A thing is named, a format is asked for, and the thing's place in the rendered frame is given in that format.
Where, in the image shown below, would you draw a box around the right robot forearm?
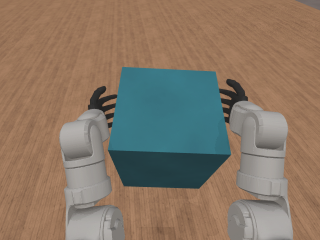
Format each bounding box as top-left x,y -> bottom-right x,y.
229,100 -> 293,235

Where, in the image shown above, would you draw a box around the carton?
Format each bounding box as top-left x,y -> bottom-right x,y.
108,67 -> 231,189

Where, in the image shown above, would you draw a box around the robot right hand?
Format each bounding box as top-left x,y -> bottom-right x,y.
219,79 -> 248,124

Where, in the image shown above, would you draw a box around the robot left hand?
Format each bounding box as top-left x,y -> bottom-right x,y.
88,86 -> 117,128

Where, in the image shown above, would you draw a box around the left robot forearm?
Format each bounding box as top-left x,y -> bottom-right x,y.
59,109 -> 112,240

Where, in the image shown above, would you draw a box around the robot right upper arm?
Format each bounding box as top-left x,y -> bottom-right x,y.
227,199 -> 293,240

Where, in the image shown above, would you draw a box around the robot left upper arm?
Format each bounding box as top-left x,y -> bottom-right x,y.
66,204 -> 125,240

